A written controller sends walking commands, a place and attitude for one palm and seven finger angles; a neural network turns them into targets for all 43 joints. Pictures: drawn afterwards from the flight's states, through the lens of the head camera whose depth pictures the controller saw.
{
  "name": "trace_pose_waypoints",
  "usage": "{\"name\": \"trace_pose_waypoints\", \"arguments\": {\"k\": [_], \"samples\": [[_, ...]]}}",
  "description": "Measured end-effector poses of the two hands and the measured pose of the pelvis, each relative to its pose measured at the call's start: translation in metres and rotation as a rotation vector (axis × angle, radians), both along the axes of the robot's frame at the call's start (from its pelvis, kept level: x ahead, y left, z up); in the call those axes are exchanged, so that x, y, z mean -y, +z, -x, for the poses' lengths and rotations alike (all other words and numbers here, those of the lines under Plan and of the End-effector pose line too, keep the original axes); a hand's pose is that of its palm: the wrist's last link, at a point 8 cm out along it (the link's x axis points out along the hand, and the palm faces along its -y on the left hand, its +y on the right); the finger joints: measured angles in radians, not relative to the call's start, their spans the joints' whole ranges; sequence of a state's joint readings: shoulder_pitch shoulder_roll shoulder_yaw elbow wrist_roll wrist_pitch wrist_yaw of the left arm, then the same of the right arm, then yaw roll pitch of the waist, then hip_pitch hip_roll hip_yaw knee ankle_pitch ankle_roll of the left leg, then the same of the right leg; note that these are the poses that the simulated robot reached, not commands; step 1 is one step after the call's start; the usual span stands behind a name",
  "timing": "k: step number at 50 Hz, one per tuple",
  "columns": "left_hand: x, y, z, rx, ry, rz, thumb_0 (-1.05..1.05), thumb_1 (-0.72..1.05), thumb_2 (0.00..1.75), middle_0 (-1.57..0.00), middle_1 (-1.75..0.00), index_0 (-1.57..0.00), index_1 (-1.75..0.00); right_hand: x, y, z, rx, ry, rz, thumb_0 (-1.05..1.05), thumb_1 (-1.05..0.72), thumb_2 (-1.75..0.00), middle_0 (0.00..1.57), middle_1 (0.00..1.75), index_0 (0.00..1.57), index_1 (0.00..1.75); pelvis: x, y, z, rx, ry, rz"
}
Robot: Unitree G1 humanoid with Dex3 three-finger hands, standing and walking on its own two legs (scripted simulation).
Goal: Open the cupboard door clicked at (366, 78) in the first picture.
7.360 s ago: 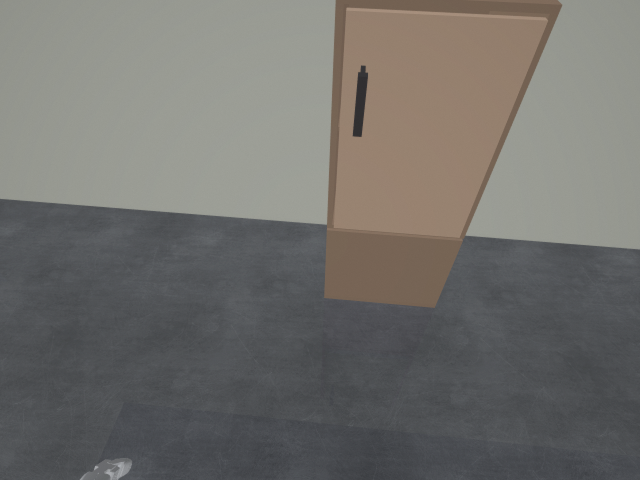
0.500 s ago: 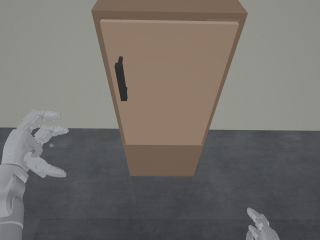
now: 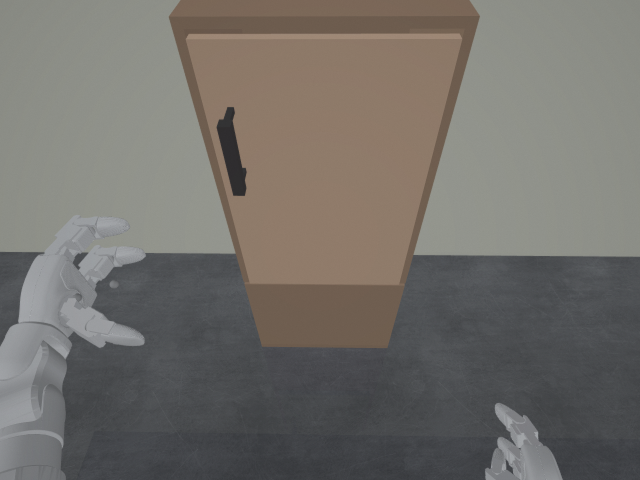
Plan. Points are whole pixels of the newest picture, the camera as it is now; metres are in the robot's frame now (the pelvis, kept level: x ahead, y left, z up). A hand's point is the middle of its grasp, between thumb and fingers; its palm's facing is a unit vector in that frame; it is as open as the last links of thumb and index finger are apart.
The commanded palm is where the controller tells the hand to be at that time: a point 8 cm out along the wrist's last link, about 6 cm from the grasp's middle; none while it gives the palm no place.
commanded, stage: move the hooked fingers beside the handle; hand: left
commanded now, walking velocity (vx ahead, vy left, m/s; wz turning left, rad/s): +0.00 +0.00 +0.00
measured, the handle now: (234, 152) +0.58 +0.19 +0.09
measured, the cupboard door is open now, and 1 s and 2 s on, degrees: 0 0 0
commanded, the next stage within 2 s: none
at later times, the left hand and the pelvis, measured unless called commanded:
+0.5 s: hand (152, 232) +0.39 +0.26 +0.09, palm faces +0.03 -1.00 +0.00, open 14.0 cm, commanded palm +0.36 +0.31 +0.10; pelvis +0.01 +0.03 +0.00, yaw -1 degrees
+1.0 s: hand (186, 199) +0.46 +0.23 +0.09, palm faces +0.05 -1.00 +0.00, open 14.0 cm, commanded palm +0.44 +0.29 +0.09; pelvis +0.01 +0.02 -0.01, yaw -1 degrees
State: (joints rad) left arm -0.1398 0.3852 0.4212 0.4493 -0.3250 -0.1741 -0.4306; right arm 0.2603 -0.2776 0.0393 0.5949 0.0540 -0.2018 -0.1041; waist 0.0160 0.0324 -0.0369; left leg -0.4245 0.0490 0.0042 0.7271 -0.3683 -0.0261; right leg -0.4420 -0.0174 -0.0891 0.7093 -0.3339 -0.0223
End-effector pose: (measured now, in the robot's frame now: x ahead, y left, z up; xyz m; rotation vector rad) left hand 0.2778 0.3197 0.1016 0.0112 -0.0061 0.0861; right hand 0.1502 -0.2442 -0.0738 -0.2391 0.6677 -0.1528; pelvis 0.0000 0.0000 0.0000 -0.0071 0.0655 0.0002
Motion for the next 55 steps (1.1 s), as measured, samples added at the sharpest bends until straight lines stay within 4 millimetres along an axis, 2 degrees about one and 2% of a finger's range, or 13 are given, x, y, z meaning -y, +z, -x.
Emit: {"name": "trace_pose_waypoints", "arguments": {"k": [6,12,22,35,45,55], "samples": [[0.001,-0.001,-0.027,0.001,-0.016,0.012,-0.02,-0.5,0.3,-0.3,-1.2,-0.3,-1.2,-0.001,-0.004,0.009,-0.038,-0.014,0.017,0.02,-0.9,-0.9,0.21,0.3,0.21,0.3,-0.003,-0.001,0.004,-0.011,0.002,0.002],[0.0,-0.001,-0.058,-0.009,-0.041,0.017,-0.02,-0.5,0.3,-0.3,-1.2,-0.3,-1.2,-0.002,-0.007,0.026,-0.09,-0.052,0.023,0.02,-0.9,-0.9,0.21,0.3,0.21,0.3,-0.01,-0.002,0.002,-0.033,-0.009,0.004],[0.003,-0.009,-0.085,-0.019,-0.049,0.024,-0.02,-0.5,0.3,-0.3,-1.2,-0.3,-1.2,-0.012,-0.016,0.053,-0.205,-0.087,0.019,0.01,-0.9,-0.9,0.21,0.3,0.21,0.3,-0.024,-0.002,-0.006,-0.064,-0.019,0.008],[0.017,-0.01,-0.123,-0.026,-0.052,0.014,-0.02,-0.5,0.3,-0.3,-1.2,-0.3,-1.2,-0.025,-0.024,0.059,-0.272,-0.096,-0.001,0.01,-0.9,-0.9,0.21,0.3,0.21,0.3,-0.032,-0.004,-0.01,-0.093,-0.018,0.013],[0.034,-0.007,-0.149,-0.009,-0.055,0.017,-0.02,-0.5,0.3,-0.3,-1.2,-0.3,-1.2,-0.017,-0.032,0.076,-0.352,-0.115,-0.003,0.01,-0.9,-0.9,0.21,0.3,0.21,0.3,-0.028,-0.008,-0.011,-0.124,-0.021,0.012],[0.036,-0.012,-0.171,-0.032,-0.032,-0.003,-0.02,-0.5,0.3,-0.3,-1.2,-0.3,-1.2,0.001,-0.038,0.11,-0.458,-0.167,0.019,0.01,-0.9,-0.9,0.21,0.3,0.21,0.3,-0.018,-0.012,-0.005,-0.154,-0.02,0.012]]}}
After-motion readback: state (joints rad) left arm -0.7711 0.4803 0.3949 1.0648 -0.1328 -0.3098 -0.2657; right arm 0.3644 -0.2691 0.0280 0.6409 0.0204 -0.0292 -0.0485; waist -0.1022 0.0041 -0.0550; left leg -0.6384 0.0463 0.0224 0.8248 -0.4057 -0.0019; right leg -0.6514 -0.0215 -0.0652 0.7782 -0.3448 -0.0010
